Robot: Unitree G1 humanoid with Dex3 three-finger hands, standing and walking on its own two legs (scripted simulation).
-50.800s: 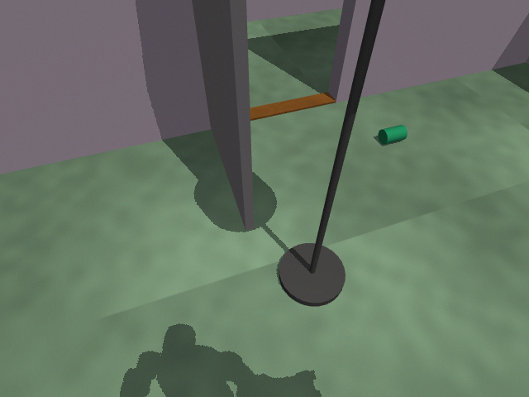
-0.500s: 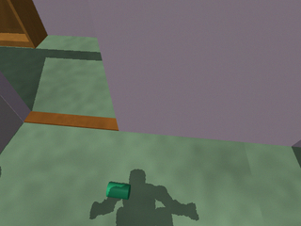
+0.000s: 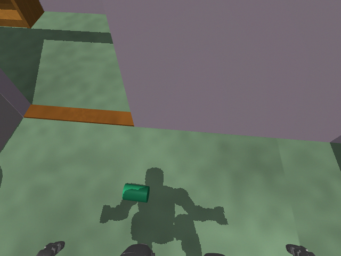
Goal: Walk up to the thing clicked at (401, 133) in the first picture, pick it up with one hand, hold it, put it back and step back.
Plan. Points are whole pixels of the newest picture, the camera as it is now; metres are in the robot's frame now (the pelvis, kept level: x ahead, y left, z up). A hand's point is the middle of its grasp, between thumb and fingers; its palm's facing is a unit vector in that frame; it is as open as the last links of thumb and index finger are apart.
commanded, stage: step back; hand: left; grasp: from above
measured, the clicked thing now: (136, 192) +0.47 +0.20 -0.73
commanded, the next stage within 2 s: none
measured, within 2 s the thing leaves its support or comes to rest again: neither
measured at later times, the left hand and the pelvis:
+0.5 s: hand out of the picture +0.02 +0.29 -0.17, palm faces -0.09 -0.92 -0.38, open 7.4 cm; pelvis -0.10 +0.03 -0.02, yaw -4 degrees
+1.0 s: hand out of the picture -0.10 +0.31 -0.16, palm faces +0.01 -0.93 -0.37, open 7.4 cm; pelvis -0.24 +0.05 -0.01, yaw +0 degrees
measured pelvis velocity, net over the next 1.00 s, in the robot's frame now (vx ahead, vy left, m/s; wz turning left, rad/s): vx -0.24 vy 0.05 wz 0.00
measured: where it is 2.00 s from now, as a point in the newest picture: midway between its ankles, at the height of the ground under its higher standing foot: outside the picture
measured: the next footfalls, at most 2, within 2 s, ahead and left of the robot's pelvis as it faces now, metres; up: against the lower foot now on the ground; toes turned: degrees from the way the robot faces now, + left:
right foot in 0.52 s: -0.10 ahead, -0.10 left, +0.00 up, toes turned -2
left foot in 0.86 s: -0.17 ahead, +0.15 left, +0.00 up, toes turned -2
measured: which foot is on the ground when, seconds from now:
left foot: down 0.00-0.56, up 0.58-0.84, down 0.86-1.00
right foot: down 0.00-0.10, up 0.12-0.50, down 0.52-0.88, up 0.90-1.00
